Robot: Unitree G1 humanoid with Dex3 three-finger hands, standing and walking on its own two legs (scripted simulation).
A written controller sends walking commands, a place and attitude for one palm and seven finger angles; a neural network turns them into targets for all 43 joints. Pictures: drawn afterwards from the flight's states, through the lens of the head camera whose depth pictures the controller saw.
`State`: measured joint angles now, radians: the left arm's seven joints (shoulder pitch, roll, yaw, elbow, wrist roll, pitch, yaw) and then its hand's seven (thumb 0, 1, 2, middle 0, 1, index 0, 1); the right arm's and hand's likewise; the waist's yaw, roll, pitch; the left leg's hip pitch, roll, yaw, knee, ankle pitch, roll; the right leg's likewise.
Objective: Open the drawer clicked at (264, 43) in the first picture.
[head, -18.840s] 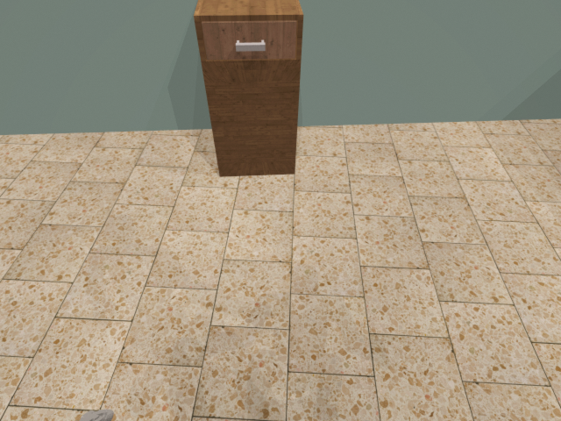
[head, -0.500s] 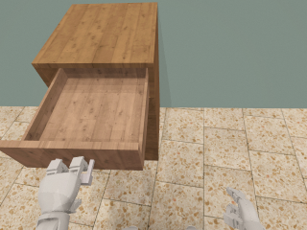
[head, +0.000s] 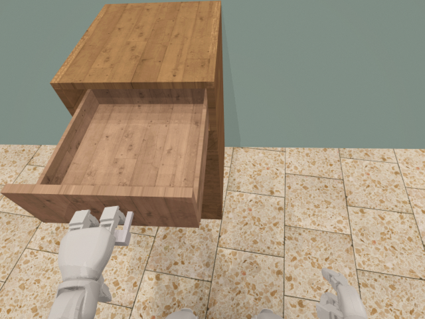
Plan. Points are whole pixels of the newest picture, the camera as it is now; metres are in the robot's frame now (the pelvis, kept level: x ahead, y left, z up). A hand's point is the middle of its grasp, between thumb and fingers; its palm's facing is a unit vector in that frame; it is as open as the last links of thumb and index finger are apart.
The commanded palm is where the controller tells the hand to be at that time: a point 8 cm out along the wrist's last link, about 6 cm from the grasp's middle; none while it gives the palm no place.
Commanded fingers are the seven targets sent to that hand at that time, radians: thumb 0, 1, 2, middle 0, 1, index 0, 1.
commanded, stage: lift the hand off the handle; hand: left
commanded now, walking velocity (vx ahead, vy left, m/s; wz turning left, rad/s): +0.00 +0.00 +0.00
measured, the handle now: (102, 226) +0.28 +0.25 +0.00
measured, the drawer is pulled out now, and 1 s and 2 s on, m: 0.30 0.30 0.30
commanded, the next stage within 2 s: draw the hand back to the body in 1.30 s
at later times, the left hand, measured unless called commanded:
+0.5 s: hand (81, 241) +0.23 +0.25 +0.04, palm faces +0.03 -0.07 -1.00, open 13.6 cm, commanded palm +0.21 +0.25 +0.10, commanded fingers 0.00 -0.50 0.30 -0.30 -1.20 -0.30 -1.20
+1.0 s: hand (59, 221) +0.24 +0.26 +0.11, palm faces +0.07 -0.10 -0.99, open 13.8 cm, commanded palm +0.21 +0.25 +0.17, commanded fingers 0.00 -0.50 0.30 -0.30 -1.20 -0.30 -1.20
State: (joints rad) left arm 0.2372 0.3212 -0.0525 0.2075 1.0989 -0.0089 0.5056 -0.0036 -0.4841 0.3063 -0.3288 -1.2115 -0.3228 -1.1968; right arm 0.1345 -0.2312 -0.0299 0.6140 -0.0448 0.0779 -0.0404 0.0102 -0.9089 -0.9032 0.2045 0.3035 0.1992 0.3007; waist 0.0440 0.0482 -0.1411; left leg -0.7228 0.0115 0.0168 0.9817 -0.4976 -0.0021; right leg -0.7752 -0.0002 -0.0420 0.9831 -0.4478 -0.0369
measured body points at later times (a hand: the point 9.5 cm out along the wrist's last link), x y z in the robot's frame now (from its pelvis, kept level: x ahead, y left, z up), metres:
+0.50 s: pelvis +0.01 +0.01 +0.03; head +0.04 -0.02 +0.48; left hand +0.23 +0.25 +0.10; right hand +0.21 -0.23 -0.08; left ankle -0.01 +0.12 -0.68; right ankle +0.02 -0.10 -0.68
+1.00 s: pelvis +0.03 +0.02 +0.05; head +0.04 -0.01 +0.50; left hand +0.23 +0.26 +0.17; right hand +0.24 -0.18 -0.05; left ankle -0.01 +0.12 -0.68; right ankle +0.02 -0.10 -0.68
